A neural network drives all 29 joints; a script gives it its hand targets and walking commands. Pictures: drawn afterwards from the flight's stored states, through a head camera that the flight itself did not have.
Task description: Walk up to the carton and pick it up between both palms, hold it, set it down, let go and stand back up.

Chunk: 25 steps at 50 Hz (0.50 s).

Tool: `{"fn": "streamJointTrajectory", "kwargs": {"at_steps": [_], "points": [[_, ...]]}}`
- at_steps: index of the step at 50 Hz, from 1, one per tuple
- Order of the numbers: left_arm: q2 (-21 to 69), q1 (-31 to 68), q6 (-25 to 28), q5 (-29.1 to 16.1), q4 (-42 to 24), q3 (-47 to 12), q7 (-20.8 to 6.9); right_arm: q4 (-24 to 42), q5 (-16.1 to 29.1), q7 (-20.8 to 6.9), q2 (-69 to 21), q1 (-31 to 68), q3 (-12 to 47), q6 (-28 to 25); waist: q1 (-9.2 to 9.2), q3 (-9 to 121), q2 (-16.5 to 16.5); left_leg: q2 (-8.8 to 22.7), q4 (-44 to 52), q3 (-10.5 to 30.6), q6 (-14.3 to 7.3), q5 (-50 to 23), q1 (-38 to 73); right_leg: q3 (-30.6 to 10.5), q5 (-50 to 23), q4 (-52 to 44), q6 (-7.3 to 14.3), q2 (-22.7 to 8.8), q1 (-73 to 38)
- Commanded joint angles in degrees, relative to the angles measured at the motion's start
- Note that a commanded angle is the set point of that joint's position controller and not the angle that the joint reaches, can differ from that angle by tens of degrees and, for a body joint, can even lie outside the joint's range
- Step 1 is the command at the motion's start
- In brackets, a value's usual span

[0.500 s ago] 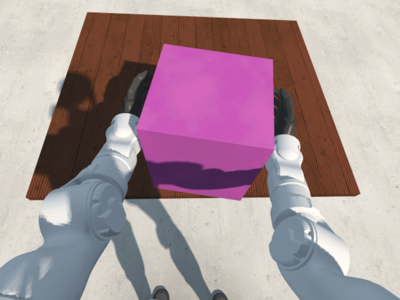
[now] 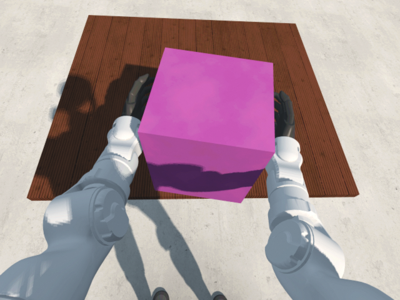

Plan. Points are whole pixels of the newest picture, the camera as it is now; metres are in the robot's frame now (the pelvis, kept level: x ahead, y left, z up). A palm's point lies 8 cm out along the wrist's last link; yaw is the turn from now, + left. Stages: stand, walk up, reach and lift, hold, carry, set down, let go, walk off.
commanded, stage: reach and lift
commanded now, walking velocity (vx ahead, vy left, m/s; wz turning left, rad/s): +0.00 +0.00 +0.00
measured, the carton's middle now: (207, 133) +0.46 +0.00 +0.02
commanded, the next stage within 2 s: none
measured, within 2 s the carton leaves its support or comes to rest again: leaves its support in 0.94 s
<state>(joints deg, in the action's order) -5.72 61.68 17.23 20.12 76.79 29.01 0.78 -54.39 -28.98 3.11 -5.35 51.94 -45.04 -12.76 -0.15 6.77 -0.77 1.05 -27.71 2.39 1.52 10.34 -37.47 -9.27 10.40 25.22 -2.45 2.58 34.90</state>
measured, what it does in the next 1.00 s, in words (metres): stands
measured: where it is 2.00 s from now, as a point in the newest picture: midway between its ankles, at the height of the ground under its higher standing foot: outside the picture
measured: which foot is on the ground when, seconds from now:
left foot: down 0.00-1.00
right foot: down 0.00-1.00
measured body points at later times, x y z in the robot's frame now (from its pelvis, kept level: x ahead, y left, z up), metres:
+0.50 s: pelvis +0.00 +0.00 +0.00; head +0.11 +0.01 +0.44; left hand +0.48 +0.15 +0.06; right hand +0.45 -0.16 +0.05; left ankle +0.01 +0.13 -0.73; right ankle +0.00 -0.15 -0.73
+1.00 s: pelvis +0.00 +0.00 +0.00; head +0.08 +0.01 +0.44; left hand +0.46 +0.15 +0.06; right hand +0.44 -0.16 +0.06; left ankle +0.01 +0.13 -0.73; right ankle +0.00 -0.15 -0.73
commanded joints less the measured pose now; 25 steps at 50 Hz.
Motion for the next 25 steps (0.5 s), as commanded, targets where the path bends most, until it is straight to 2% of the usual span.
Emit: {"fn": "streamJointTrajectory", "kwargs": {"at_steps": [1,4,11,19,25], "points": [[29.7,32.5,0.0,3.0,-4.1,-5.4,-5.5,-1.5,-10.4,-9.1,-30.2,28.1,10.7,-2.4,-5.54,44.2,2.2,-0.9,0.5,-9.6,1.3,-20.6,26.0,15.5,-26.2,-0.3,-1.1,-1.3,-21.3],[29.8,32.3,-0.1,2.8,-3.8,-5.7,-5.5,-1.0,-9.9,-9.1,-30.6,29.0,11.5,-2.5,-4.98,44.5,1.8,-0.9,0.5,-9.6,1.2,-20.5,25.2,15.2,-26.6,0.0,-1.1,-1.4,-22.0],[30.9,32.2,0.3,2.0,-3.7,-7.1,-5.4,-2.3,-9.6,-9.0,-31.4,28.7,12.3,-3.2,-5.20,45.6,2.2,-0.8,0.0,-9.4,1.5,-21.9,25.8,15.3,-27.9,0.2,-1.0,-1.2,-22.0],[32.8,32.4,2.3,0.3,-4.5,-10.2,-4.7,-3.3,-8.9,-8.5,-31.9,29.5,14.9,-6.4,-4.84,50.0,3.4,-0.3,-1.0,-8.7,2.3,-27.1,28.0,15.2,-31.3,0.3,-0.8,-0.8,-21.6],[33.4,32.7,3.6,-0.2,-4.3,-11.3,-4.2,-4.4,-9.2,-8.1,-31.3,30.5,15.4,-8.9,-4.62,51.0,3.9,0.2,-1.2,-8.5,2.7,-29.9,30.3,15.7,-31.2,-0.6,-0.4,-0.6,-20.1]]}}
